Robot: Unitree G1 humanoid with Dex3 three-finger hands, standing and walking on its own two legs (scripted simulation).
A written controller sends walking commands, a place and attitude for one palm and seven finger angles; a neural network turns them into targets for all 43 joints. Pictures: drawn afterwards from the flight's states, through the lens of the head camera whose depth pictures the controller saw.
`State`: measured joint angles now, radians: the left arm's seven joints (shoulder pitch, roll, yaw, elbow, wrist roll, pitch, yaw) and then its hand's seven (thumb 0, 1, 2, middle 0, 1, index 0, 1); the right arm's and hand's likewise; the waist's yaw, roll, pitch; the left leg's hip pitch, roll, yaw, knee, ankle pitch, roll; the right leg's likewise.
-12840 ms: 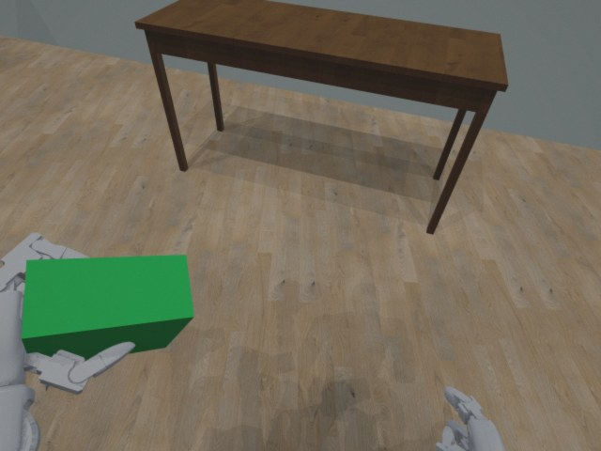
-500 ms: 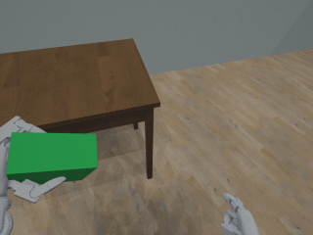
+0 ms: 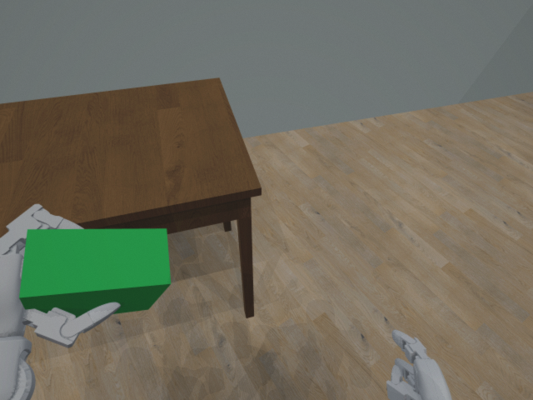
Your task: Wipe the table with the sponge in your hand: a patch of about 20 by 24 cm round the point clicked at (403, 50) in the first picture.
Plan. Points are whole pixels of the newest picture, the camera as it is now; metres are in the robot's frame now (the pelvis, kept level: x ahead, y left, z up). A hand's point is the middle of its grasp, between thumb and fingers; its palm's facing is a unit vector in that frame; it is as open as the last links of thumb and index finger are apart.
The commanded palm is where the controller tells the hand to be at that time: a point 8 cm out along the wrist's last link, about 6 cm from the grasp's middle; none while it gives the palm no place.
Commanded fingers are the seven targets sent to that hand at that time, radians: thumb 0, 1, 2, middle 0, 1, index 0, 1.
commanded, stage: come to a stop and stand still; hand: left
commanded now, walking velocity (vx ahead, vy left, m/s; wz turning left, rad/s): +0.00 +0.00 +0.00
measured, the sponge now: (120, 275) +0.23 +0.20 +0.12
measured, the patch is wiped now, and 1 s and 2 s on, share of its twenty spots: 0.00 0.00 0.00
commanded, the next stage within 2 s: look again from close up in 0.30 s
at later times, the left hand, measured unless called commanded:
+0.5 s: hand (85, 273) +0.21 +0.23 +0.15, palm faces +0.36 -0.85 -0.37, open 10.6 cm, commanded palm +0.16 +0.26 +0.17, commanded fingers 0.00 0.10 1.30 -1.20 -1.60 -1.20 -1.60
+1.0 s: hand (63, 271) +0.22 +0.25 +0.15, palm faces +0.35 -0.86 -0.38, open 10.6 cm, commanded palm +0.18 +0.29 +0.17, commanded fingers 0.00 0.10 1.30 -1.20 -1.60 -1.20 -1.60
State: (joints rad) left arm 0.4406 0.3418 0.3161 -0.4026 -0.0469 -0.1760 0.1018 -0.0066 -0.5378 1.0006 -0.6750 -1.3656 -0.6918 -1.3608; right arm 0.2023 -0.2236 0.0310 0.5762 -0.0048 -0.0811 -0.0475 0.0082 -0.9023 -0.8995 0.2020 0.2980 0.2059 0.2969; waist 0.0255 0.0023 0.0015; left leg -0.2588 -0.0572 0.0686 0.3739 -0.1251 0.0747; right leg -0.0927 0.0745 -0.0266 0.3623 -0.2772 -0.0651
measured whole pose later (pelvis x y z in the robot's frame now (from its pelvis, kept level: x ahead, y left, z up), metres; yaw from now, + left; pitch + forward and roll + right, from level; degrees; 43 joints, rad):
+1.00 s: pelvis +0.01 +0.02 -0.01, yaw -2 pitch +0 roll -3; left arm 0.49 0.36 0.32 -0.44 -0.05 -0.21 0.11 -0.01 -0.54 1.00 -0.68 -1.36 -0.69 -1.36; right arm 0.24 -0.24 0.01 0.57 0.00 -0.05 -0.03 0.01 -0.90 -0.90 0.20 0.30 0.21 0.30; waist 0.03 0.04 -0.01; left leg -0.34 -0.03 0.05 0.61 -0.26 0.05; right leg -0.11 0.10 -0.01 0.43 -0.32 -0.07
